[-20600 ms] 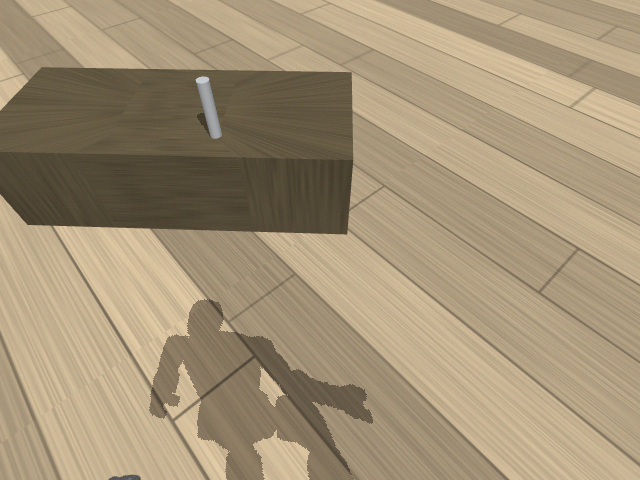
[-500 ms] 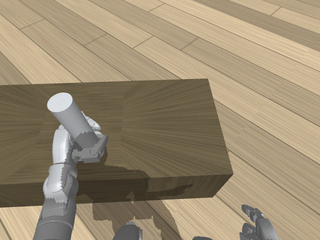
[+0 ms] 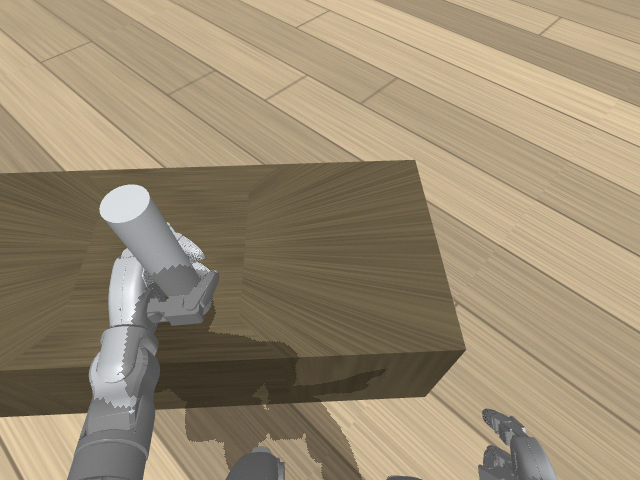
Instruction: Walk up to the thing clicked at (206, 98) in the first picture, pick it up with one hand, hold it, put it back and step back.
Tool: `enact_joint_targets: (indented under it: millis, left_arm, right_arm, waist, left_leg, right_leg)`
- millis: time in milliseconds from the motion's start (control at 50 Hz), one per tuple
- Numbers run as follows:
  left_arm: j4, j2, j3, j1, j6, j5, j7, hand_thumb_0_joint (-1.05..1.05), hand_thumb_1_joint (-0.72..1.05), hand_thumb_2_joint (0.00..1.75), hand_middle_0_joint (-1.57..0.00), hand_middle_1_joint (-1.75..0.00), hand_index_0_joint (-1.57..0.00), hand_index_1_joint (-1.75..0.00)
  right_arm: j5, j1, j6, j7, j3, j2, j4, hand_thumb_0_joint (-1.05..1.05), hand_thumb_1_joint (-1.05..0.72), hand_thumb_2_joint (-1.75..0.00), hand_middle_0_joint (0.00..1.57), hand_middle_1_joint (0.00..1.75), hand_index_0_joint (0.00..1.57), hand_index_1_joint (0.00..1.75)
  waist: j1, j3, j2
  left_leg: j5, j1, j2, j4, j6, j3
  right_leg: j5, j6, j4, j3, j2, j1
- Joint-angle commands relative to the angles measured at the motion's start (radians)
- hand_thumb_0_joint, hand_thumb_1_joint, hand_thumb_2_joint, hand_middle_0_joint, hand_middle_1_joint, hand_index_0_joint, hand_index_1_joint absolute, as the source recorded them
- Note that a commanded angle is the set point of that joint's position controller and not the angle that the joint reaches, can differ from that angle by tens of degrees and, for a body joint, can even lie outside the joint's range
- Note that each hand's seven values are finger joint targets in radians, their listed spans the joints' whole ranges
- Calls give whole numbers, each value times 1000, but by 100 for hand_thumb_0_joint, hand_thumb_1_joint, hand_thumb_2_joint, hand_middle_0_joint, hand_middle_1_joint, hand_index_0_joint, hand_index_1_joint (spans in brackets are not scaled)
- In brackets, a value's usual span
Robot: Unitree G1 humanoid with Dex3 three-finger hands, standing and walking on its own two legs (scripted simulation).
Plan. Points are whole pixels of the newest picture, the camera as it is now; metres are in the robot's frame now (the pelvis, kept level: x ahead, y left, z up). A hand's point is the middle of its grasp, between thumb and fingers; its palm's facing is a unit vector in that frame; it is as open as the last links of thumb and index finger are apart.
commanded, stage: hold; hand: left
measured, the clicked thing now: (167, 263) +0.32 +0.18 +0.10
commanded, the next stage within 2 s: crouch in 1.68 s
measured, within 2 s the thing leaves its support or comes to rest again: neither
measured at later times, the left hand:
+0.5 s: hand (190, 283) +0.33 +0.17 +0.05, palm faces +0.08 -1.00 +0.01, open 6.2 cm
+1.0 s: hand (189, 281) +0.33 +0.17 +0.06, palm faces +0.07 -1.00 +0.01, open 6.2 cm
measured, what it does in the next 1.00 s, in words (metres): stands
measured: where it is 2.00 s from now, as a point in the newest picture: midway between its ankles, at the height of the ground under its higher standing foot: outside the picture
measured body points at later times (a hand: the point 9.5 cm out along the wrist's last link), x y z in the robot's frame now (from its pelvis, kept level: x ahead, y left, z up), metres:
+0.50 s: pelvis +0.00 +0.00 +0.00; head +0.04 +0.00 +0.45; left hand +0.32 +0.22 +0.06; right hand +0.13 -0.25 -0.11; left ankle +0.05 +0.14 -0.70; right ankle -0.04 -0.14 -0.70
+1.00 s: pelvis +0.00 +0.00 +0.00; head +0.04 +0.00 +0.45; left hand +0.32 +0.22 +0.06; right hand +0.14 -0.24 -0.10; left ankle +0.05 +0.14 -0.70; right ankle -0.04 -0.14 -0.70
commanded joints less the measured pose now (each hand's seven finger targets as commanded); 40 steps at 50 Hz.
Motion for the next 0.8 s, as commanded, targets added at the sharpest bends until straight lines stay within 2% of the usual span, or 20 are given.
enact_joint_targets:
  millis: [0,20,80,120,160,200,260,280,320,380,400,440,460,520,540,620,640,700,760,780]
  left_arm:
    - [-211,137,73,-230,-74,-24,6,0,52,131,-134,-143,-134,-143]
    - [-198,122,63,-241,-71,-24,5,0,51,130,-135,-144,-136,-144]
    - [-230,114,39,-258,-85,-20,2,0,51,130,-133,-143,-134,-143]
    - [-251,137,56,-264,-93,-18,4,0,51,131,-135,-144,-136,-144]
    - [-278,137,44,-271,-96,-17,1,0,51,131,-134,-144,-135,-144]
    - [-243,104,19,-256,-88,-18,-1,0,51,131,-134,-144,-135,-144]
    - [-193,103,18,-265,-76,-17,-2,0,48,131,-134,-144,-135,-144]
    - [-162,111,42,-254,-71,-20,0,0,50,132,-134,-143,-135,-144]
    - [-144,113,46,-261,-67,-16,0,0,52,131,-134,-143,-135,-143]
    - [-227,150,67,-310,-80,-15,1,0,55,133,-135,-145,-136,-145]
    - [-159,143,74,-259,-75,-14,4,0,53,132,-136,-146,-137,-145]
    - [-206,125,55,-291,-89,-20,2,0,51,132,-136,-145,-137,-145]
    - [-206,138,69,-280,-93,-21,3,0,52,132,-135,-144,-136,-145]
    - [-240,122,35,-285,-94,-20,-2,0,50,132,-134,-144,-135,-144]
    - [-197,104,26,-262,-91,-19,-1,0,50,132,-134,-143,-134,-144]
    - [-248,130,34,-289,-93,-18,1,0,51,131,-135,-144,-135,-144]
    - [-212,120,29,-281,-88,-15,4,0,51,131,-134,-144,-135,-144]
    - [-183,120,44,-280,-85,-17,11,0,54,131,-134,-143,-134,-143]
    - [-192,136,61,-301,-86,-19,14,0,53,133,-134,-144,-135,-144]
    - [-146,107,35,-261,-80,-16,10,0,52,133,-135,-145,-136,-146]
  right_arm:
    - [8,-46,-39,-13,-50,-128,-127,0,-90,-90,20,30,20,30]
    - [5,-33,-39,-13,-55,-133,-124,0,-91,-90,20,30,20,30]
    - [3,-27,-40,-11,-56,-137,-122,0,-90,-90,20,30,20,30]
    - [3,-35,-43,-12,-56,-135,-125,0,-90,-90,20,30,20,30]
    - [4,-25,-43,-14,-52,-132,-121,0,-90,-90,20,30,20,30]
    - [3,-15,-45,-16,-55,-134,-116,0,-90,-90,20,30,20,30]
    - [5,-28,-40,-16,-51,-130,-114,0,-90,-90,20,30,20,30]
    - [6,-24,-39,-15,-56,-136,-112,0,-89,-90,20,30,20,30]
    - [5,-29,-37,-13,-58,-139,-110,0,-89,-90,20,30,20,30]
    - [4,-34,-36,-12,-55,-134,-122,0,-90,-90,20,30,20,30]
    - [6,-36,-35,-13,-54,-135,-124,0,-90,-90,20,30,20,30]
    - [3,-40,-39,-11,-49,-126,-127,0,-90,-90,20,30,20,30]
    - [4,-38,-40,-12,-52,-129,-126,0,-90,-90,20,30,20,30]
    - [4,-36,-41,-16,-51,-132,-125,0,-90,-90,20,30,20,30]
    - [4,-36,-42,-15,-51,-132,-121,0,-90,-90,20,30,20,30]
    - [5,-38,-45,-21,-49,-130,-119,0,-90,-90,20,30,20,30]
    - [5,-40,-46,-21,-48,-132,-119,0,-90,-90,20,30,20,30]
    - [6,-47,-46,-22,-49,-134,-117,0,-90,-90,20,30,20,30]
    - [5,-36,-46,-24,-50,-132,-112,0,-90,-90,20,30,20,30]
    - [7,-38,-46,-24,-50,-134,-114,0,-91,-90,20,30,20,30]
  waist:
    - [6,-250,-14]
    - [-8,-260,-35]
    - [-7,-292,2]
    - [2,-303,10]
    - [-1,-334,15]
    - [-14,-327,-12]
    - [-14,-254,-20]
    - [-14,-250,-38]
    - [-11,-203,-23]
    - [10,-291,18]
    - [4,-239,-14]
    - [4,-267,-7]
    - [11,-297,-12]
    - [-1,-309,6]
    - [-13,-278,-4]
    - [-4,-286,5]
    - [-13,-259,-13]
    - [-4,-224,-22]
    - [-3,-260,-16]
    - [-9,-231,-34]
  left_leg:
    - [190,257,-37,-93,42,18]
    - [201,261,-33,-91,47,12]
    - [224,298,-29,-95,41,7]
    - [232,303,-31,-91,41,10]
    - [268,330,-32,-85,42,13]
    - [294,331,-29,-81,47,7]
    - [231,281,-30,-96,46,9]
    - [227,274,-30,-96,47,9]
    - [171,245,-29,-111,43,9]
    - [196,298,-35,-110,39,14]
    - [179,267,-37,-112,40,16]
    - [195,268,-41,-102,40,22]
    - [209,284,-38,-101,42,19]
    - [214,301,-38,-103,41,21]
    - [197,301,-35,-109,39,16]
    - [207,298,-36,-107,41,18]
    - [191,286,-37,-108,41,19]
    - [147,267,-34,-123,38,13]
    - [173,279,-35,-118,41,13]
    - [182,274,-35,-116,43,16]
  right_leg:
    - [298,-18,-146,-19,23,-32]
    - [308,-16,-140,-22,25,-32]
    - [312,-22,-126,-29,29,-37]
    - [323,-21,-128,-25,27,-32]
    - [363,-16,-130,-22,25,-11]
    - [391,-13,-126,-26,28,-11]
    - [334,-16,-142,-24,26,-37]
    - [331,-15,-144,-24,26,-35]
    - [269,-23,-145,-27,26,-65]
    - [287,-23,-150,-23,24,-26]
    - [275,-22,-152,-24,23,-25]
    - [300,-20,-148,-18,21,-7]
    - [312,-20,-147,-20,23,0]
    - [319,-21,-150,-17,22,-13]
    - [299,-22,-149,-23,25,-31]
    - [314,-20,-153,-19,23,-19]
    - [301,-20,-154,-19,22,-28]
    - [248,-25,-159,-25,25,-39]
    - [274,-22,-156,-23,24,-25]
    - [289,-20,-157,-22,23,-31]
